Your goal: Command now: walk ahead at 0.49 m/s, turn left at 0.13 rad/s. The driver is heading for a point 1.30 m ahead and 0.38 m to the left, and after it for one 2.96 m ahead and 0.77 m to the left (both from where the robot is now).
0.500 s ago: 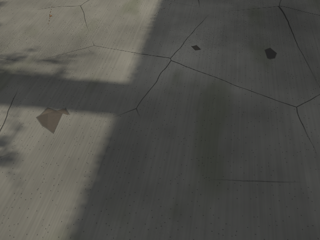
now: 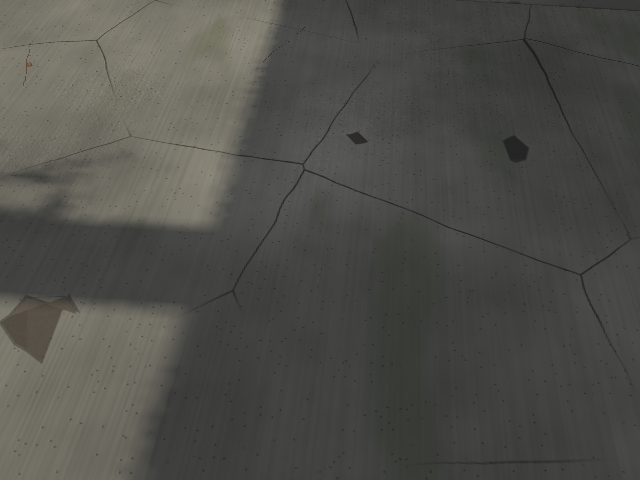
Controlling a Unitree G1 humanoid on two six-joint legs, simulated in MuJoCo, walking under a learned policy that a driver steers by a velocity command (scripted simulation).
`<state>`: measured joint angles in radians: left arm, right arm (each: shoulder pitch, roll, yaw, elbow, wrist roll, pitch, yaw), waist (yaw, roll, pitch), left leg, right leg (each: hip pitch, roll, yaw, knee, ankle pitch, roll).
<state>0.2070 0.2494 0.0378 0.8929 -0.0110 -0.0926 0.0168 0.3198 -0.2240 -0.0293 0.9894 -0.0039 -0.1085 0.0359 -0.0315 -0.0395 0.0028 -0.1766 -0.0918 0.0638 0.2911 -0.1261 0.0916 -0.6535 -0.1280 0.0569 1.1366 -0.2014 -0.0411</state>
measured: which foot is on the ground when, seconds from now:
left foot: down 0.00-0.28, up 0.30-0.80, down 0.82-1.00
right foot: up 0.00-0.26, down 0.28-0.82, up 0.84-1.00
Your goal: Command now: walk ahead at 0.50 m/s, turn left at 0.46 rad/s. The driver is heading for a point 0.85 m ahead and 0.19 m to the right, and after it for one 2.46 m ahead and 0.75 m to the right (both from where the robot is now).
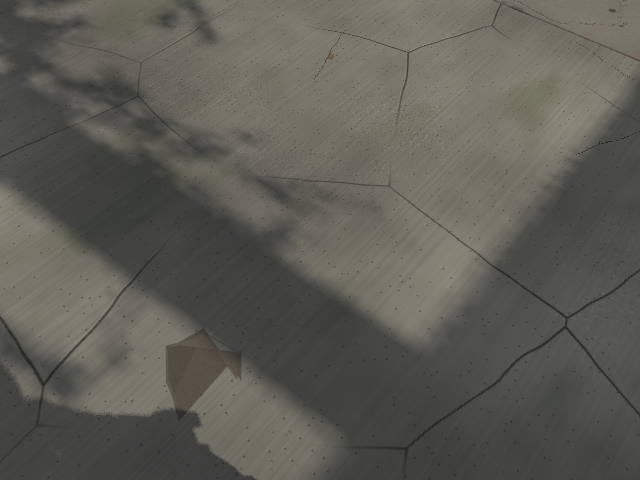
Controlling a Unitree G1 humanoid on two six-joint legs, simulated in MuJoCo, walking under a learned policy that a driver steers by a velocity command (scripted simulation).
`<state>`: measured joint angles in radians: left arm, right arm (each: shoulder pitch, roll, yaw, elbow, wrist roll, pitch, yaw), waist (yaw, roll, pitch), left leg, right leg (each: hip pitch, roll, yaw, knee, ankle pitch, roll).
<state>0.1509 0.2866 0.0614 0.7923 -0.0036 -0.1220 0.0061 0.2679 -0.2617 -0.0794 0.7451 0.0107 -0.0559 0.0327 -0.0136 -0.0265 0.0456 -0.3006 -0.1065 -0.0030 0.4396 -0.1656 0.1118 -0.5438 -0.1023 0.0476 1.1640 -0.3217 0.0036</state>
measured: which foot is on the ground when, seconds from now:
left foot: down 0.00-0.40, up 0.42-0.86, down 0.88-1.00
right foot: up 0.00-0.36, down 0.38-0.88, up 0.90-1.00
